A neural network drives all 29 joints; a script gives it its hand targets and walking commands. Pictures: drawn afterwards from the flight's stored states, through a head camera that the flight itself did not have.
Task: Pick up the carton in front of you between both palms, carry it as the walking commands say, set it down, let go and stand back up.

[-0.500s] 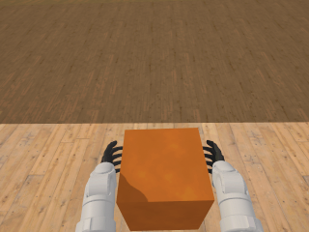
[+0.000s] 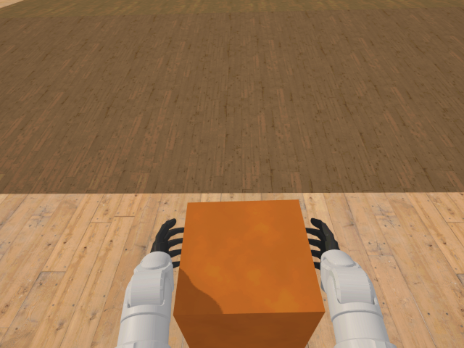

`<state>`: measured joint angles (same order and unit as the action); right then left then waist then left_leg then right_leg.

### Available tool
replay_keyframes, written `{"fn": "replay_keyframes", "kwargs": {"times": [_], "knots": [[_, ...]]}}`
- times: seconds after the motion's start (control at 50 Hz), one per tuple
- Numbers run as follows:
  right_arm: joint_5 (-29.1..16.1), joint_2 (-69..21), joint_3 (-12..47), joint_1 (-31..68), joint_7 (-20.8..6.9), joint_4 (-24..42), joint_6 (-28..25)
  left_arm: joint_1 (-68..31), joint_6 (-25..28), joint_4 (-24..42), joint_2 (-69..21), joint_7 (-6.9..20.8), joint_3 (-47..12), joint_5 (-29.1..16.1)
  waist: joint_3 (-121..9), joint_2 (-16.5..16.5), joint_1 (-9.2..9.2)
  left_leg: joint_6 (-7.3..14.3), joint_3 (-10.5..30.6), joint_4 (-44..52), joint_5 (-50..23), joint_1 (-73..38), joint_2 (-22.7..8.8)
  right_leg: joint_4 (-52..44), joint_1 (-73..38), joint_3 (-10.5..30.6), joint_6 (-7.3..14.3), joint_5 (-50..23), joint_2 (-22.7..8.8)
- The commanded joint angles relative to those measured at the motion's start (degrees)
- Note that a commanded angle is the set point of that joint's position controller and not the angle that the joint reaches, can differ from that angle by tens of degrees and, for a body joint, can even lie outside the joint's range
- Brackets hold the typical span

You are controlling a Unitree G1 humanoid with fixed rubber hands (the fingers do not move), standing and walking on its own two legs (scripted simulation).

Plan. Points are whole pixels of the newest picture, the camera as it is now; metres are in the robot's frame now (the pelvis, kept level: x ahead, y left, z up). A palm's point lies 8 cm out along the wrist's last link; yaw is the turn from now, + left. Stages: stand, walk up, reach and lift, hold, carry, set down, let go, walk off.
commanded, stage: reach and lift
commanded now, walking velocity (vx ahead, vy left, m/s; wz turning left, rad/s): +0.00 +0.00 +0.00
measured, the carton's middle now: (245, 281) +0.28 +0.00 -0.04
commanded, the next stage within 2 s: hold in 0.02 s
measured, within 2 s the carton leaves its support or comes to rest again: neither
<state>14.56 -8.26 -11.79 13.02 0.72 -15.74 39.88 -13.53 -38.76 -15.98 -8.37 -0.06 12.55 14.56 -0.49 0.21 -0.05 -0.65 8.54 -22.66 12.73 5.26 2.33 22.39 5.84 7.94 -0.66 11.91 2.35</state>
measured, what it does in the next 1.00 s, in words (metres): shifts its weight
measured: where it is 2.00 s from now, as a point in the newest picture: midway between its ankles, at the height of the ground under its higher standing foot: (230, 279)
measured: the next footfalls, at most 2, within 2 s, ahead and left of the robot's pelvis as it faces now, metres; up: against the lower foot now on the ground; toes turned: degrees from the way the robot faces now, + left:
left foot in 1.24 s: +0.22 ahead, +0.12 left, +0.00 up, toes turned +9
right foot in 1.60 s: +0.57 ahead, -0.07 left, +0.00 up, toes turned -10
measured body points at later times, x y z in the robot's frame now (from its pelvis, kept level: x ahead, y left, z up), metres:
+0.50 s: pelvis -0.01 +0.00 +0.00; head -0.06 +0.00 +0.45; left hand +0.29 +0.15 +0.04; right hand +0.28 -0.15 +0.03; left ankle +0.00 +0.13 -0.74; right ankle +0.01 -0.13 -0.74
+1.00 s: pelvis +0.05 +0.01 -0.01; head +0.02 +0.01 +0.44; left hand +0.35 +0.17 +0.07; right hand +0.35 -0.13 +0.06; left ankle +0.00 +0.14 -0.74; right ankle +0.04 -0.10 -0.74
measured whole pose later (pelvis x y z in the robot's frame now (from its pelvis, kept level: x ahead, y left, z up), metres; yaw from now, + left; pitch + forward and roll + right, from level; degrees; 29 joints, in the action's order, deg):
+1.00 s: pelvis +0.05 +0.01 -0.01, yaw -1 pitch +3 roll -1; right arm 8.2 -7.4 -5.9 13.4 5.3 1.8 58.4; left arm -12.7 -58.3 3.4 -4.3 -3.6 8.1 6.5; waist -9.3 0.7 -0.5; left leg -0.4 -0.6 -29.2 20.2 12.6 -1.7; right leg 34.1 18.6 -4.2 -0.5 24.1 -1.4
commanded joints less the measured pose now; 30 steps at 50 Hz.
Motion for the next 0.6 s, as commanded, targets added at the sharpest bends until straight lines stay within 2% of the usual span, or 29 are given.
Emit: {"fn": "replay_keyframes", "kwargs": {"times": [0.0,0.1,0.2,0.24,0.38,0.58], "knots": [[-15.1,-54.6,33.1,30.5,-13.8,5.4,-2.4,-27.5,1.1,3.1,-55.1,13.7,-33.3,-14.7,-15.4,0.1,0.01,-0.7,-3.6,2.5,-15.1,-3.4,3.5,-2.0,-5.2,-3.7,-0.6,-14.4,3.5],[-17.3,-54.1,36.8,29.8,-13.4,11.0,-0.3,-26.7,-1.0,8.6,-54.6,13.1,-36.9,-17.0,-17.7,0.0,-0.11,-0.9,-3.3,3.1,-18.9,-5.8,3.4,-2.6,-7.5,-3.3,-0.8,-18.0,3.5],[-14.8,-51.3,32.6,28.9,-13.1,7.5,1.8,-26.0,-3.1,5.4,-51.9,12.8,-32.6,-14.3,-9.5,-0.1,-0.01,-0.6,-4.1,4.8,-9.4,-2.9,3.2,-4.1,-4.5,-3.9,-0.4,-8.6,3.3],[-14.7,-51.6,32.2,30.4,-13.4,7.0,1.8,-27.5,-3.1,4.8,-52.3,13.1,-32.3,-14.2,-9.3,0.0,0.0,-0.4,-4.2,4.7,-7.7,-2.5,3.1,-4.1,-4.0,-4.1,-0.2,-6.9,3.2],[-15.5,-53.8,33.3,35.3,-14.0,6.9,1.1,-32.4,-2.4,4.7,-54.0,13.8,-33.0,-14.9,-12.7,0.0,-0.21,-0.3,-4.2,3.7,-6.8,-2.6,3.0,-3.2,-4.5,-4.1,-0.2,-6.3,3.0],[-14.9,-54.0,32.3,36.3,-13.8,4.8,1.0,-33.7,-2.2,2.7,-53.7,13.9,-32.2,-14.2,-12.3,-0.2,-0.15,-0.1,-4.5,3.6,-5.1,-2.0,2.9,-3.1,-4.3,-4.2,-0.3,-4.8,2.8]]}}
